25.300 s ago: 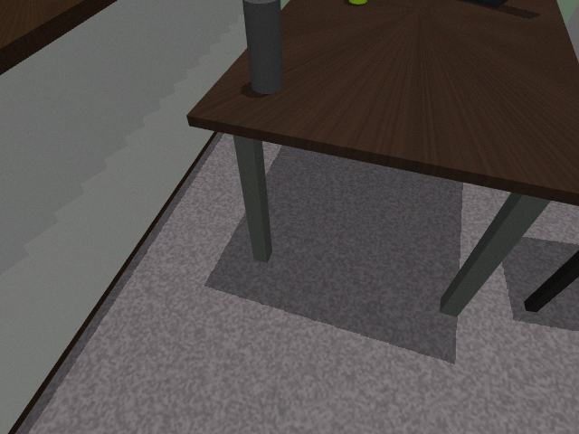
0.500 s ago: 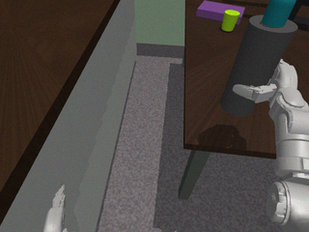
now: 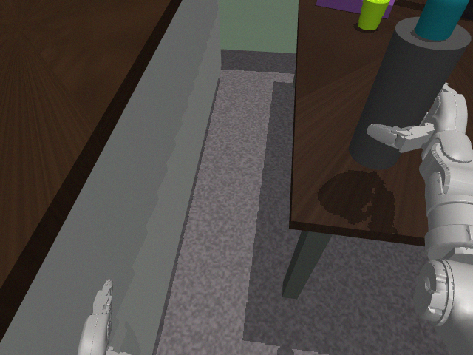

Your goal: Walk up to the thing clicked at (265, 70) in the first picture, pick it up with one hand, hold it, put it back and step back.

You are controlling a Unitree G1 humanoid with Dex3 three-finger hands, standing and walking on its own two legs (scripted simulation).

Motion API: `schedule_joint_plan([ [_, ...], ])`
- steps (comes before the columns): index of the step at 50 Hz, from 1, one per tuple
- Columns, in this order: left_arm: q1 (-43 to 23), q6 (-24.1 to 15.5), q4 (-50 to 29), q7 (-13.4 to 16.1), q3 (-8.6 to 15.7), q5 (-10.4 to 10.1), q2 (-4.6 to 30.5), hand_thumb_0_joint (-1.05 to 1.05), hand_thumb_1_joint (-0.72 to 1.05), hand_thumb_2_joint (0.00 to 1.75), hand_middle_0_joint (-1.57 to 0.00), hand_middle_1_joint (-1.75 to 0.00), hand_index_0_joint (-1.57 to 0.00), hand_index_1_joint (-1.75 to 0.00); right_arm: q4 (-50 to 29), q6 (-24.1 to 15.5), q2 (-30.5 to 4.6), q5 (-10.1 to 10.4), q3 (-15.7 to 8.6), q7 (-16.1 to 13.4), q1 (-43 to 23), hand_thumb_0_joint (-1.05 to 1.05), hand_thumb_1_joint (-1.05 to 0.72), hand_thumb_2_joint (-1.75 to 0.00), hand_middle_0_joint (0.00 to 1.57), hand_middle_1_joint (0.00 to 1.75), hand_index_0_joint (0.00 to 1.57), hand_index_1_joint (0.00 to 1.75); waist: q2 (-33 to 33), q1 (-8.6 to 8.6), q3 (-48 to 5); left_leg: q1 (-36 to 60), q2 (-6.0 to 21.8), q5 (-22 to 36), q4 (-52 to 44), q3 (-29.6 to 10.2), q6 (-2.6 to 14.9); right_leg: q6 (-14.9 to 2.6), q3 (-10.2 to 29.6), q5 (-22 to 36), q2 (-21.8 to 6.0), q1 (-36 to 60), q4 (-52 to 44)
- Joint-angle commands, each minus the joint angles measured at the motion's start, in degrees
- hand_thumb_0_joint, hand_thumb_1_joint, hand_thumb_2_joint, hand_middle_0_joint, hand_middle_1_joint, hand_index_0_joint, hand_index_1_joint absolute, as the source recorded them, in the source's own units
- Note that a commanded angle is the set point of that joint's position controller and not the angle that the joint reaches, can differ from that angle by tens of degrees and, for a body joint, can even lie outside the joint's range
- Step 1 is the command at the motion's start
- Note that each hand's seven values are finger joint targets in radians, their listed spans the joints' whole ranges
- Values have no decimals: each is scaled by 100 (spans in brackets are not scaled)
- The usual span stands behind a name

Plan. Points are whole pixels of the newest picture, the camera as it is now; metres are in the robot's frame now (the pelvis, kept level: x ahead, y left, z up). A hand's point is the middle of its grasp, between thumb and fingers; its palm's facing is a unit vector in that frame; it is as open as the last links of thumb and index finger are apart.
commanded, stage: crouch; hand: right
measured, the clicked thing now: (404, 87) +0.46 -0.20 +0.22
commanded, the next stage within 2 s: lower in 0.50 s
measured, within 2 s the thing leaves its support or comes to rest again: rests again in 1.40 s
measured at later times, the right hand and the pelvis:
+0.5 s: hand (396, 116) +0.48 -0.22 +0.15, palm faces +0.23 +0.97 -0.02, open 11.7 cm; pelvis +0.00 -0.01 -0.01, yaw +1 degrees
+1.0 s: hand (384, 135) +0.50 -0.23 +0.09, palm faces +0.23 +0.97 -0.02, open 11.7 cm; pelvis +0.00 -0.01 -0.01, yaw +1 degrees
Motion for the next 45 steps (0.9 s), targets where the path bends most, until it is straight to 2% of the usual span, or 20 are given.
schedule_joint_plan([
  [1, -190, -187, -881, 34, 254, -15, 648, 0, -54, 4, -4, -4, -5, -3, -1849, -898, -1898, 129, -362, -5, -3853, 0, 3, -130, 121, 142, 128, 142, -470, -4, -2524, 589, -71, 2202, -289, 160, 21, -181, -94, 2102, 153, 1507, -122],
  [6, -338, -86, -993, 19, 423, -32, 801, 0, -55, 4, -4, -4, -5, -4, -1683, -1130, -2087, 109, -430, 23, -4063, 0, 4, -129, 119, 141, 126, 141, -527, 85, -2808, 542, -61, 2234, -254, 115, 22, -197, -101, 2053, 152, 1540, -28],
  [10, -420, -52, -1075, -27, 183, -29, 609, 0, -54, 4, -4, -3, -4, -3, -1493, -1274, -2016, 102, -365, 90, -4175, 0, 4, -131, 122, 143, 129, 143, -642, 71, -2867, 499, -79, 2287, -197, 141, 31, -166, -77, 2272, 121, 1514, 66],
  [13, -368, 3, -1180, -2, 455, -17, 967, 0, -55, 4, -4, -3, -4, -4, -1284, -1362, -2201, 81, -473, 91, -4123, 0, 5, -130, 121, 143, 128, 143, -543, 157, -3075, 639, -65, 2409, -155, 84, 24, -190, -114, 2119, 150, 1405, 56],
  [16, -216, 54, -1018, -58, 87, -7, 543, 0, -55, 4, -4, -3, -4, -3, -1215, -1489, -2027, 65, -330, 88, -4390, 0, 6, -130, 121, 143, 128, 143, -669, 155, -2739, 189, -157, 1916, -194, 196, 57, -141, -29, 2104, 61, 1456, 12],
  [19, -159, 83, -1215, -20, 486, 10, 1051, 0, -55, 4, -4, -3, -4, -4, -956, -1563, -2383, 54, -591, 72, -4231, 0, 3, -131, 123, 144, 130, 144, -543, 215, -3012, 474, -130, 2273, -151, 143, 43, -158, -70, 2206, 101, 1381, 79],
  [20, -100, 129, -1062, -65, 216, 9, 740, 0, -55, 4, -4, -3, -4, -3, -1077, -1615, -2302, 40, -499, 71, -4380, 0, 3, -131, 123, 144, 130, 144, -664, 167, -2923, 502, -103, 2338, -134, 109, 50, -181, -103, 2133, 138, 1227, 77],
  [22, -337, 136, -1149, -66, 254, -17, 724, 0, -54, 4, -4, -3, -4, -3, -709, -1629, -2194, 26, -459, 60, -4267, 0, 7, -130, 121, 142, 128, 142, -530, 180, -2553, 263, -124, 1932, -183, 146, 49, -185, -76, 1773, 106, 1096, 30],
  [25, -642, 95, -1586, -69, 174, 1, 753, 0, -54, 4, -4, -3, -4, -3, -1105, -1775, -2325, -16, -461, 35, -4754, 0, 5, -129, 121, 142, 128, 142, -672, 203, -3219, 355, -130, 1824, -171, 132, 47, -178, -68, 1665, 95, 1356, 50],
  [28, -80, 182, -1215, -75, 255, -6, 833, 0, -54, 3, -4, -3, -5, -3, -239, -1731, -2173, 18, -487, 47, -4023, 0, 4, -129, 122, 142, 128, 142, -504, 276, -2646, 201, -157, 1753, -207, 167, 48, -180, -58, 1594, 103, 1090, 20],
  [30, -568, 140, -1659, -49, 275, 12, 885, 0, -55, 4, -4, -3, -4, -3, -890, -1871, -2420, -32, -497, 13, -4754, 0, 6, -128, 122, 142, 128, 142, -711, 266, -3206, 348, -132, 1884, -179, 129, 34, -180, -86, 1693, 103, 1308, 71],
  [31, -194, 191, -1235, -47, 258, 28, 802, 0, -55, 5, -5, -4, -4, -4, -848, -1887, -2514, -53, -552, -10, -4807, 0, 4, -126, 122, 141, 128, 141, -734, 247, -3153, 297, -142, 1950, -131, 133, 53, -182, -83, 1782, 98, 1263, 102],
  [34, -50, 217, -974, -102, 250, 25, 829, 0, -55, 5, -5, -4, -4, -5, 511, -1820, -1991, -23, -430, 99, -3658, 0, 2, -126, 121, 140, 127, 140, -488, 354, -2338, -82, -181, 1781, -160, 176, 54, -160, -32, 1723, 71, 887, 91],
  [36, -571, 168, -1412, -100, 203, 62, 861, 0, -55, 4, -5, -3, -4, -4, -522, -2065, -2417, -75, -546, 87, -4571, 0, 4, -127, 121, 141, 128, 141, -708, 247, -3117, 37, -184, 1884, -71, 150, 55, -144, -27, 1917, 42, 1187, 178],
  [37, -564, 172, -1404, -100, 198, 78, 830, 0, -55, 4, -4, -3, -4, -4, -458, -2116, -2434, -87, -545, 89, -4691, 0, 4, -126, 121, 140, 128, 140, -737, 301, -3168, 78, -176, 1912, -44, 141, 55, -158, -45, 1874, 55, 1115, 232],
  [39, -280, 221, -1220, -131, 174, 44, 744, 0, -55, 4, -4, -4, -4, -4, 70, -2131, -2179, -32, -518, 143, -3968, 0, 3, -124, 120, 138, 126, 138, -552, 271, -2771, 101, -166, 1895, -11, 134, 60, -165, -43, 1730, 80, 802, 230],
  [40, -170, 209, -1370, -111, 393, 44, 1004, 0, -55, 4, -4, -3, -4, -4, 317, -2138, -2189, -22, -569, 172, -3788, 0, 1, -124, 121, 138, 127, 138, -401, 409, -3027, 173, -178, 2120, 11, 121, 37, -168, -52, 1907, 77, 924, 292],
  [42, -453, 200, -1598, -98, 396, 106, 1112, 0, -56, 5, -5, -4, -4, -4, -620, -2354, -2580, -61, -653, 147, -4562, 0, 3, -123, 120, 138, 126, 138, -757, 351, -3577, 200, -184, 2263, 120, 120, 51, -138, -44, 2234, 58, 1181, 370],
  [43, -10, 252, -1179, -111, 304, 121, 905, 0, -55, 5, -4, -4, -4, -4, -572, -2378, -2557, -70, -644, 130, -4601, 0, 2, -124, 121, 139, 127, 139, -1071, 319, -3236, -106, -203, 2089, 117, 141, 74, -109, -26, 2344, 39, 1268, 403],
  [45, -32, 247, -1152, -143, 345, 92, 906, 0, -56, 5, -5, -4, -4, -5, 243, -2315, -2148, -9, -583, 154, -3723, 0, 4, -124, 121, 139, 127, 139, -724, 427, -2800, -194, -221, 2009, 94, 165, 63, -122, 1, 2187, 45, 936, 408],
])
